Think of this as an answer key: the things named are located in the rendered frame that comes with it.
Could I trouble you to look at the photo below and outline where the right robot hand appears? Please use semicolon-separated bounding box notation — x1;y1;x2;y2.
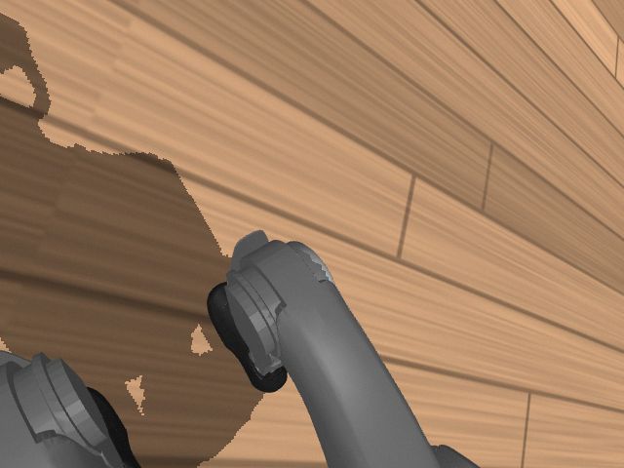
430;445;480;468

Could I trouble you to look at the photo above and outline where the left robot foot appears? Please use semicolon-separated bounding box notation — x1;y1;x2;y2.
87;387;141;468

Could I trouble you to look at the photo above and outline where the right robot foot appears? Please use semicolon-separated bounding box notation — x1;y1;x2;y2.
207;282;288;393

